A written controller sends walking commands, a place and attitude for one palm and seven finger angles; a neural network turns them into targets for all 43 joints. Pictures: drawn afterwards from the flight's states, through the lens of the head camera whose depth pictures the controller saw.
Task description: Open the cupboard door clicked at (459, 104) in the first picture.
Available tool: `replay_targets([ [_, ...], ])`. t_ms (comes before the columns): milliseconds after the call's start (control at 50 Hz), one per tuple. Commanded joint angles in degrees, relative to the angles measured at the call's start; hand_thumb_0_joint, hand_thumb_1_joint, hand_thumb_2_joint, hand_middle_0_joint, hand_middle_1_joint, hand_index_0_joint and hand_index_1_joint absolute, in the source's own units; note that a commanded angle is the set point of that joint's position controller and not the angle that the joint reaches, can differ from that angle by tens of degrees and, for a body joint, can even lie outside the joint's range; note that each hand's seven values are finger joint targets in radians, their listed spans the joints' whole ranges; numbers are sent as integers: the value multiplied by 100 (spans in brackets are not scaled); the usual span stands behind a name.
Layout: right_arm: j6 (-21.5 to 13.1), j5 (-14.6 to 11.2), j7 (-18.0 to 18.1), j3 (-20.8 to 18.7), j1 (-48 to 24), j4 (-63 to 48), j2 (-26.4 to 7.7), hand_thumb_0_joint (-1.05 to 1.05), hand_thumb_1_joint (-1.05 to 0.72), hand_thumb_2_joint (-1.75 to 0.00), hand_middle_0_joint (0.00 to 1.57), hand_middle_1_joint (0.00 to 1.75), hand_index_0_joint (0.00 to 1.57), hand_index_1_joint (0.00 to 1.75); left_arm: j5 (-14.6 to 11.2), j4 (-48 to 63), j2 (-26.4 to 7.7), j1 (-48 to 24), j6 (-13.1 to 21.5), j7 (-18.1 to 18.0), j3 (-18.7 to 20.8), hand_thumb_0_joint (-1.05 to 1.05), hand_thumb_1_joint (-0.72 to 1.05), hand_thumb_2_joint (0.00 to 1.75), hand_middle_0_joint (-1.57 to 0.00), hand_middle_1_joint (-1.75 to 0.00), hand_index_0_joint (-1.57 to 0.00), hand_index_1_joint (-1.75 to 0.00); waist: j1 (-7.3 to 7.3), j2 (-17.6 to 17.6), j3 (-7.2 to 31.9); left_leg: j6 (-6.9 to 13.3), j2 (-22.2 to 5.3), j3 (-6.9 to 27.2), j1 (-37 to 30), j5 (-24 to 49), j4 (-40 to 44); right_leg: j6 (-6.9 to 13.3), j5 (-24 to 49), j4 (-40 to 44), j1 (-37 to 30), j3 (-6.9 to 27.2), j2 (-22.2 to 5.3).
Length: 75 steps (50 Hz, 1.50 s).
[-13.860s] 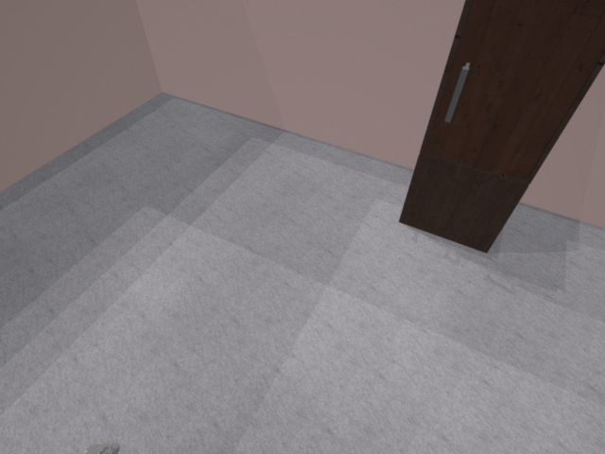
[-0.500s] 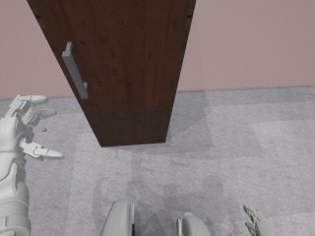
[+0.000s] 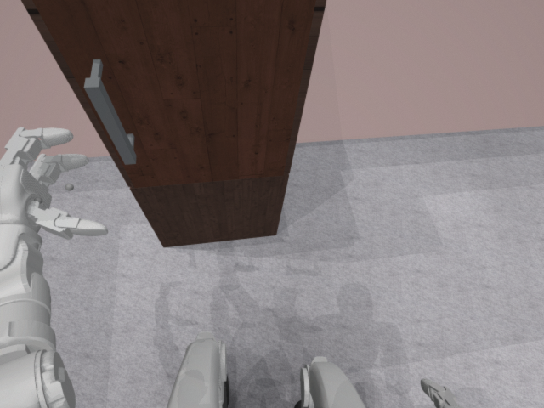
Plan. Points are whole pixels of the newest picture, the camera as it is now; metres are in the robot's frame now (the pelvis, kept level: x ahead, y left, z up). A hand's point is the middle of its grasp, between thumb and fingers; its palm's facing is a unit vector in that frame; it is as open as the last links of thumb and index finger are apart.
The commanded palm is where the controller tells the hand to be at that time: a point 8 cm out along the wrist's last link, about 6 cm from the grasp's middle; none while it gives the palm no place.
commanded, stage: move the hooked fingers beside the handle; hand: left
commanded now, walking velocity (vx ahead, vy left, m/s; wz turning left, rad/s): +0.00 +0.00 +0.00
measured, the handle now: (115, 117) +0.54 +0.28 +0.03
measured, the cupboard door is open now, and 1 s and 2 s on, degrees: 0 0 0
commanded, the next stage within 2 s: slide the fingers in behind the handle in 1.48 s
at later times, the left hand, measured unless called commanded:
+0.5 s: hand (74, 153) +0.45 +0.31 +0.05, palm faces +0.19 -0.98 -0.03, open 14.0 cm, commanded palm +0.44 +0.34 +0.04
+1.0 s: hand (68, 146) +0.47 +0.33 +0.04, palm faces +0.21 -0.98 -0.01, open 13.9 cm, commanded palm +0.46 +0.34 +0.04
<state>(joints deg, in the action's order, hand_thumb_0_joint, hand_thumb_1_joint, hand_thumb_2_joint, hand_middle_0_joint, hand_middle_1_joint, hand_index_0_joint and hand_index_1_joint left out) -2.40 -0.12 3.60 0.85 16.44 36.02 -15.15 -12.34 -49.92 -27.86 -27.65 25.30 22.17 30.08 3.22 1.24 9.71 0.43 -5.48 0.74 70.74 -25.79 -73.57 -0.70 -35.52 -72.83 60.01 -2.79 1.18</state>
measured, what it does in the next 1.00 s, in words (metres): stands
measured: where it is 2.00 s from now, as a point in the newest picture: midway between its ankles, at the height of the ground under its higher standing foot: outside the picture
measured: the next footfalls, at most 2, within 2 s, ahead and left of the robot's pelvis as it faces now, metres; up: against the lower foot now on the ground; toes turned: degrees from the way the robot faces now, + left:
none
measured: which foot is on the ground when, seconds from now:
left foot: down 0.00-1.00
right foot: down 0.00-1.00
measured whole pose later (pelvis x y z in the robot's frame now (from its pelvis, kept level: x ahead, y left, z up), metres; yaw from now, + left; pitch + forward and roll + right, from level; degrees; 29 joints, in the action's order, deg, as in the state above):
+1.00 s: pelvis +0.00 +0.00 -0.03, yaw -3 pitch +29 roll -6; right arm 2.4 0.2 2.2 2.7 18.1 36.5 -15.8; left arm -6.9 -64.3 -42.2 -45.4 22.0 24.5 38.4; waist 7.1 1.7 8.4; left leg 0.5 -7.1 2.2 81.5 -27.1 -79.6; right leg -0.8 -36.2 -77.6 70.1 -3.4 3.1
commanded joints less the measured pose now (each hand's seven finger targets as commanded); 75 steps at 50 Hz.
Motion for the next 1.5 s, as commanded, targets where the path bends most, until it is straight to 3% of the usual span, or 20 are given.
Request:
replay_targets([
  [0, -82, 0, 101, -382, 491, -401, -1092, 0, -90, -90, 20, 30, 20, 30, -28, 784, -1893, -2195, 448, -31, 344, 0, -50, 30, -30, -120, -30, -120, 33, 682, 2175, 84, 204, 323, -2888, 905, 784, 224, 1174, 960, 416, -20, 216],
  [80, -29, 17, 84, -373, 546, -347, -1098, 0, -90, -90, 20, 30, 20, 30, 31, 560, -1903, -2551, 513, 22, 245, 0, -50, 30, -30, -120, -30, -120, 104, 848, 2341, 79, 190, 359, -3073, 1051, 691, 231, 1242, 911, 596, -22, 228],
  [100, -3, 21, 84, -383, 565, -342, -1125, 0, -90, -90, 20, 30, 20, 30, 41, 501, -2065, -2493, 523, 30, 388, 0, -50, 30, -30, -120, -30, -120, 40, 793, 2417, 67, 177, 384, -3091, 1091, 695, 242, 1248, 893, 553, -29, 235],
  [200, 79, 0, 78, -354, 632, -310, -1139, 0, -90, -90, 20, 30, 20, 30, 73, 104, -2249, -2766, 393, 85, 428, 0, -50, 30, -30, -120, -30, -120, 149, 602, 2419, 139, 181, 304, -2716, 1111, 510, 192, 1352, 879, 465, 36, 247],
  [260, 115, 1, 90, -337, 666, -276, -1172, 0, -90, -90, 20, 30, 20, 30, 131, -8, -2668, -3017, 388, 101, 669, 0, -50, 30, -30, -120, -30, -120, 155, 624, 2506, 157, 163, 276, -2541, 1197, 387, 186, 1448, 810, 420, 73, 253],
  [360, 169, 13, 58, -324, 722, -249, -1198, 0, -90, -90, 20, 30, 20, 30, 211, -86, -2912, -3190, 408, 110, 761, 0, -50, 30, -30, -120, -30, -120, 154, 938, 2708, 136, 131, 315, -2702, 1404, 301, 211, 1521, 718, 591, 56, 288],
  [420, 195, 13, 31, -321, 780, -214, -1181, 0, -90, -90, 20, 30, 20, 30, 214, -80, -2683, -3433, 382, 164, 518, 0, -50, 30, -30, -120, -30, -120, 256, 1107, 2727, 142, 126, 363, -2880, 1497, 279, 221, 1535, 707, 781, 32, 296],
  [460, 234, 5, 51, -302, 807, -196, -1246, 0, -90, -90, 20, 30, 20, 30, 266, -356, -3032, -3509, 277, 158, 710, 0, -50, 30, -30, -120, -30, -120, 284, 884, 2608, 157, 100, 378, -2621, 1354, 249, 197, 1444, 704, 773, 25, 288],
  [480, 244, -5, 51, -297, 823, -202, -1230, 0, -90, -90, 20, 30, 20, 30, 294, -365, -2905, -3599, 234, 171, 560, 0, -50, 30, -30, -120, -30, -120, 333, 877, 2608, 169, 110, 372, -2589, 1285, 243, 182, 1397, 720, 799, 36, 287],
  [660, 287, 20, 61, -182, 918, -209, -1298, 0, -90, -90, 20, 30, 20, 30, 520, -706, -3810, -4269, 114, 87, 913, 0, -50, 30, -30, -120, -30, -120, 406, 1082, 2788, 199, 67, 365, -2223, 1305, -28, 180, 1379, 553, 891, 64, 322],
  [760, 385, 23, -28, -229, 989, -316, -1285, 0, -90, -90, 20, 30, 20, 30, 461, -546, -3545, -3655, 8, 233, 865, 0, -50, 30, -30, -120, -30, -120, 246, 1270, 3109, 144, 38, 418, -2722, 1772, 27, 196, 1645, 497, 955, -28, 331],
  [840, 415, 12, -31, -261, 1015, -304, -1301, 0, -90, -90, 20, 30, 20, 30, 346, -324, -3603, -3621, -36, 278, 1033, 0, -50, 30, -30, -120, -30, -120, 260, 1035, 3114, 180, 30, 426, -2660, 1748, 59, 173, 1698, 539, 835, -30, 334],
  [920, 384, 27, -34, -268, 1017, -220, -1275, 0, -90, -90, 20, 30, 20, 30, 356, 11, -3643, -3888, 114, 221, 1073, 0, -50, 30, -30, -120, -30, -120, 286, 1257, 3057, 160, 35, 457, -2813, 1665, 115, 206, 1559, 566, 938, -30, 353],
  [980, 386, 37, -31, -278, 998, -140, -1267, 0, -90, -90, 20, 30, 20, 30, 416, -11, -3312, -3965, 161, 187, 770, 0, -50, 30, -30, -120, -30, -120, 361, 1479, 2884, 95, 23, 565, -3141, 1427, 273, 228, 1277, 629, 1298, -105, 338],
  [1060, 370, 43, -7, -283, 1010, -114, -1269, 0, -90, -90, 20, 30, 20, 30, 370, -177, -3027, -3911, 117, 188, 568, 0, -50, 30, -30, -120, -30, -120, 421, 1310, 2859, 108, 46, 623, -3260, 1407, 341, 231, 1294, 711, 1298, -132, 310],
  [1120, 376, 39, -9, -249, 990, -176, -1253, 0, -90, -90, 20, 30, 20, 30, 351, -403, -3159, -3678, 60, 210, 708, 0, -50, 30, -30, -120, -30, -120, 308, 1256, 2700, 120, 62, 546, -3022, 1442, 313, 244, 1339, 697, 1148, -109, 315],
  [1200, 386, 39, -17, -224, 918, -243, -1257, 0, -90, -90, 20, 30, 20, 30, 400, -438, -3124, -3816, 90, 142, 602, 0, -50, 30, -30, -120, -30, -120, 396, 1188, 2503, 112, 52, 534, -2861, 1230, 323, 222, 1216, 690, 1228, -125, 317],
  [1240, 373, 63, -11, -226, 903, -241, -1288, 0, -90, -90, 20, 30, 20, 30, 409, -310, -3384, -3930, 209, 90, 802, 0, -50, 30, -30, -120, -30, -120, 337, 1321, 2710, 97, 43, 569, -2986, 1411, 284, 247, 1295, 602, 1231, -124, 316],
  [1440, 414, 46, -22, -247, 900, -255, -1278, 0, -90, -90, 20, 30, 20, 30, 354, -245, -3141, -3787, 148, 170, 668, 0, -50, 30, -30, -120, -30, -120, 318, 1270, 2844, 99, 55, 572, -3039, 1396, 291, 229, 1312, 627, 1179, -117, 302],
  [1480, 403, 40, -8, -237, 890, -221, -1261, 0, -90, -90, 20, 30, 20, 30, 347, -315, -3088, -3920, 139, 144, 606, 0, -50, 30, -30, -120, -30, -120, 412, 1147, 2671, 123, 52, 547, -2874, 1197, 268, 206, 1224, 671, 1204, -96, 305],
])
